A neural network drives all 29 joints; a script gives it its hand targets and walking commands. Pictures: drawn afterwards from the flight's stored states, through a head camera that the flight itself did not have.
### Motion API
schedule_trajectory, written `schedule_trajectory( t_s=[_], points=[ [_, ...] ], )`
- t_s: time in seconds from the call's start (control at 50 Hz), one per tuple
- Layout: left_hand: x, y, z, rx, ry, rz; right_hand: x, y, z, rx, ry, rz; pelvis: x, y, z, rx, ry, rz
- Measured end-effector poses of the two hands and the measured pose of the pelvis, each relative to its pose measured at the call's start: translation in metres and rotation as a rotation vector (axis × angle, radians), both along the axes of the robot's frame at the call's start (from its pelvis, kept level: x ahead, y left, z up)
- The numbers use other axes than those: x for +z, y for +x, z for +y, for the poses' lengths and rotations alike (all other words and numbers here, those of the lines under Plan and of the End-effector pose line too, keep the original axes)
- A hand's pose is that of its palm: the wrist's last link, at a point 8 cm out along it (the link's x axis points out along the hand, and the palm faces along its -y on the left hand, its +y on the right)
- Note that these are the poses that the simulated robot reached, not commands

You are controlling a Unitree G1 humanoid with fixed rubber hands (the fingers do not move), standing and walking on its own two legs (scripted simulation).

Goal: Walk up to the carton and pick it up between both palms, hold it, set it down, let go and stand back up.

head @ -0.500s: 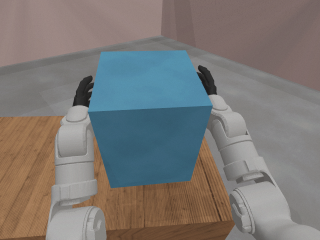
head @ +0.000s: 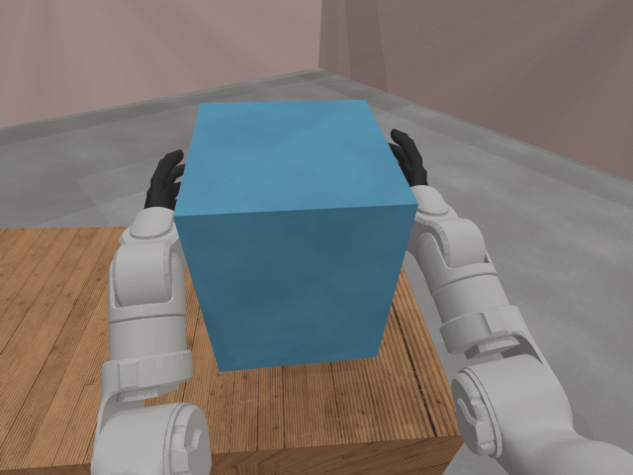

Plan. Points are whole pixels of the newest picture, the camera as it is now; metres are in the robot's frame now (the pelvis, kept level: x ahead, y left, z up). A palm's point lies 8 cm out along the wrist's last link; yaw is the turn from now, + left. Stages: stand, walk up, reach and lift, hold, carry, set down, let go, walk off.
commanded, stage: hold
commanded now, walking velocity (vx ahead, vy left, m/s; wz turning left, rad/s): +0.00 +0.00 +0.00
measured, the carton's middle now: (292, 235) +0.35 +0.01 +0.19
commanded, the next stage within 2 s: none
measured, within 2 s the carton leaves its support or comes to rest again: neither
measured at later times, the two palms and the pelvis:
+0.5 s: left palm (165, 212) +0.36 +0.15 +0.22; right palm (411, 192) +0.37 -0.14 +0.24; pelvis +0.00 +0.00 +0.00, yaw +0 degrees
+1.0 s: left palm (162, 214) +0.36 +0.16 +0.22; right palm (409, 196) +0.36 -0.14 +0.23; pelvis +0.00 +0.00 +0.00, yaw +0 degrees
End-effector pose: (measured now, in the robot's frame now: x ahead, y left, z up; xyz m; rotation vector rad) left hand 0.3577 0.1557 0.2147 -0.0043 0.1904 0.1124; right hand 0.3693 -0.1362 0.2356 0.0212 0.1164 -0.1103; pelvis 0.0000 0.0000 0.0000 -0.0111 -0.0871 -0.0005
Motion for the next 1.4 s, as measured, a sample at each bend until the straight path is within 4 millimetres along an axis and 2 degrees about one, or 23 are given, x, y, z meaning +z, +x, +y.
schedule_trajectory(
  t_s=[0.28,0.52,0.72,0.86,1.0,1.18,1.4],
  points=[
    [0.000,-0.003,-0.001,0.000,0.010,-0.003,-0.007,-0.004,-0.001,-0.003,0.011,0.000,0.000,-0.001,0.003,-0.004,0.000,-0.001],
    [0.006,-0.001,-0.002,0.009,0.008,-0.018,0.002,0.000,-0.002,0.006,-0.001,-0.015,0.000,0.001,-0.001,-0.003,0.001,0.003],
    [0.003,0.000,-0.002,0.002,0.005,-0.019,0.001,0.000,-0.002,0.002,-0.010,-0.014,0.000,0.003,-0.001,-0.001,0.002,-0.003],
    [-0.005,0.001,0.000,-0.005,-0.001,0.008,-0.007,-0.001,0.000,-0.001,-0.017,0.015,0.000,0.002,0.001,-0.002,0.002,-0.003],
    [0.004,-0.002,0.001,0.000,0.001,-0.030,-0.002,-0.004,0.001,-0.005,0.003,-0.022,0.000,0.002,0.004,-0.006,-0.001,0.004],
    [0.000,0.000,0.002,0.010,0.006,0.004,-0.005,0.001,0.002,0.005,0.011,0.013,0.000,0.000,0.004,-0.009,0.001,0.000],
    [0.004,0.000,-0.004,0.007,0.010,-0.011,-0.004,-0.001,-0.004,0.000,0.008,-0.001,0.000,0.003,0.000,-0.006,0.002,-0.009]
  ],
)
